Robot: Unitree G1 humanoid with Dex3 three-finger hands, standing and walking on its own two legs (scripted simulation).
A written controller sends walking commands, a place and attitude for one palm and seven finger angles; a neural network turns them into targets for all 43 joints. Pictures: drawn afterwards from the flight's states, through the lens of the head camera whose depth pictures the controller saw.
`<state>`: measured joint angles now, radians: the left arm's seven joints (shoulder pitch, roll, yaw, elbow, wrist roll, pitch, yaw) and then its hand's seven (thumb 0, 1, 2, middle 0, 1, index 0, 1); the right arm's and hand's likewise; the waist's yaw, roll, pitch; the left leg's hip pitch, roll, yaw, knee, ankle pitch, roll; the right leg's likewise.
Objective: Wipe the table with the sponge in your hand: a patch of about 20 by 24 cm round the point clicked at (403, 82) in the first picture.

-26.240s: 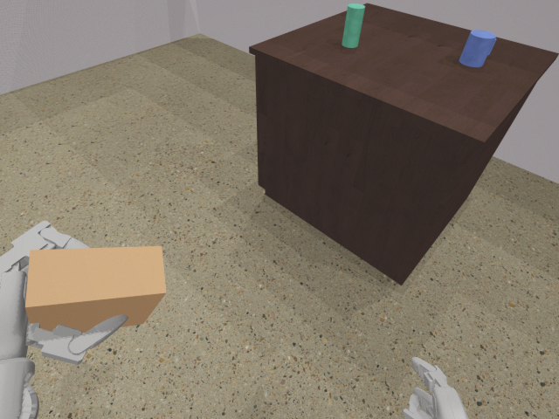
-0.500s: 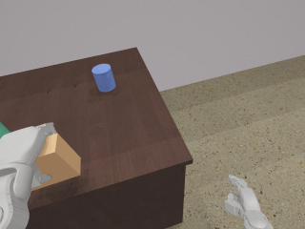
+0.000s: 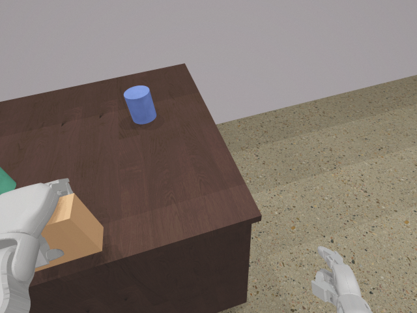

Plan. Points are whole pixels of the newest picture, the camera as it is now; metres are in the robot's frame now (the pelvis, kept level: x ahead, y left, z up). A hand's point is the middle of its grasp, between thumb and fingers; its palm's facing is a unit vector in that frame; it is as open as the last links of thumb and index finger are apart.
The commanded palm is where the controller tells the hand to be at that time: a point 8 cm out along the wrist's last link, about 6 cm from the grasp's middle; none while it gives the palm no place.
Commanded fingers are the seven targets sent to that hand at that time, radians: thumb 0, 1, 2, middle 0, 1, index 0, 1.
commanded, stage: move the sponge above the wiping area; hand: left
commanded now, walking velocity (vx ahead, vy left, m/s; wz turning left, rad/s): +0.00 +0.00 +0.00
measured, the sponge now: (57, 239) +0.18 +0.32 +0.08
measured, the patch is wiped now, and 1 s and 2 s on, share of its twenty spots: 0.00 0.00 0.00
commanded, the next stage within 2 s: lower the sponge onto the table in 0.74 s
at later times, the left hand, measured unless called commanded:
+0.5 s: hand (47, 218) +0.20 +0.32 +0.13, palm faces +0.03 -0.05 -1.00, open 9.7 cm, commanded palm +0.17 +0.32 +0.20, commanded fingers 0.00 0.10 1.30 -1.20 -1.60 -1.20 -1.60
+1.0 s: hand (43, 223) +0.19 +0.32 +0.13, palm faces +0.01 -0.04 -1.00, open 9.7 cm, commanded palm +0.16 +0.32 +0.20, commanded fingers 0.00 0.10 1.30 -1.20 -1.60 -1.20 -1.60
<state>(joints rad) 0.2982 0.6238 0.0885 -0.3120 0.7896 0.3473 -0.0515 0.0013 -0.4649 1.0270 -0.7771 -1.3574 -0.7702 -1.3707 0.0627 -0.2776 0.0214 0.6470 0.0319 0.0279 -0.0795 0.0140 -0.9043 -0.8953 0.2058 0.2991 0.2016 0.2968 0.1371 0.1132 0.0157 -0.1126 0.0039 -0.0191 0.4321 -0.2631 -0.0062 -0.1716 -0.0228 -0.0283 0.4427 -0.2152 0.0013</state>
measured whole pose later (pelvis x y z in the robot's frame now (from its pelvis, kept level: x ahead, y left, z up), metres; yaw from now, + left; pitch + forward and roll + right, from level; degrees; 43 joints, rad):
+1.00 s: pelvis +0.00 +0.00 +0.00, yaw +0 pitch -4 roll +0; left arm 0.29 0.64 0.11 -0.31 0.78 0.31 -0.07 0.00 -0.47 1.03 -0.78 -1.36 -0.77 -1.37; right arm 0.06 -0.27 0.02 0.65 0.03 0.02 -0.09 0.01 -0.90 -0.90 0.21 0.30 0.20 0.30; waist 0.14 0.12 0.02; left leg -0.10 0.00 -0.02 0.43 -0.26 -0.01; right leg -0.16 -0.02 -0.03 0.43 -0.21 0.00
